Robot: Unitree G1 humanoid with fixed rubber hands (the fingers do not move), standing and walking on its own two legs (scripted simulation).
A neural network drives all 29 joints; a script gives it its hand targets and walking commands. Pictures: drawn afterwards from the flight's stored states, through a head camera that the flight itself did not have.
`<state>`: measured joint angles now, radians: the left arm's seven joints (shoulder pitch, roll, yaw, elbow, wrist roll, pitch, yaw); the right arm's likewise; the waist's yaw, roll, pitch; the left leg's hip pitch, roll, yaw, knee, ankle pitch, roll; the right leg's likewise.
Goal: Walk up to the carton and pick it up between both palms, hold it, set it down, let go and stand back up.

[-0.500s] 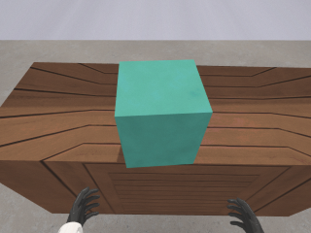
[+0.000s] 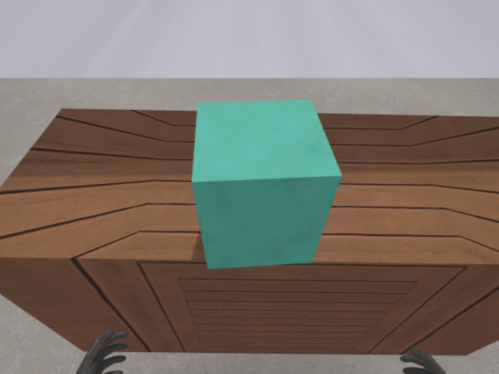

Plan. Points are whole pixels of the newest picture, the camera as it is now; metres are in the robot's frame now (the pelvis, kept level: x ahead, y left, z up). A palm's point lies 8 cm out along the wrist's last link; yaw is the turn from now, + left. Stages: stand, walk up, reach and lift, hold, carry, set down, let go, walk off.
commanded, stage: stand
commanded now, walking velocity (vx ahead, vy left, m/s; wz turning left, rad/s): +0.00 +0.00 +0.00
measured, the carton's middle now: (257, 186) +0.43 +0.03 +0.05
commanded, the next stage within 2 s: none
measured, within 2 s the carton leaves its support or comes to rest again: neither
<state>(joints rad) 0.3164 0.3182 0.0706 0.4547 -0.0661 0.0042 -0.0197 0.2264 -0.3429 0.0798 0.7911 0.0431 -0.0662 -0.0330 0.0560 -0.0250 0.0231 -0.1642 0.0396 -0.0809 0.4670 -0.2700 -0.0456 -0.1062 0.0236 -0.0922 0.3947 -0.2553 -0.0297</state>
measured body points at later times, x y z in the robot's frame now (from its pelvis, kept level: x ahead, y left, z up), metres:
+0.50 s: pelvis -0.02 +0.00 +0.00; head -0.03 +0.02 +0.45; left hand +0.09 +0.30 -0.09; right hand +0.10 -0.28 -0.09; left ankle -0.01 +0.15 -0.74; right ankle -0.02 -0.10 -0.74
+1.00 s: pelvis -0.02 +0.00 +0.00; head -0.03 +0.01 +0.45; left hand +0.09 +0.30 -0.09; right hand +0.11 -0.28 -0.10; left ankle -0.01 +0.15 -0.74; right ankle -0.02 -0.10 -0.74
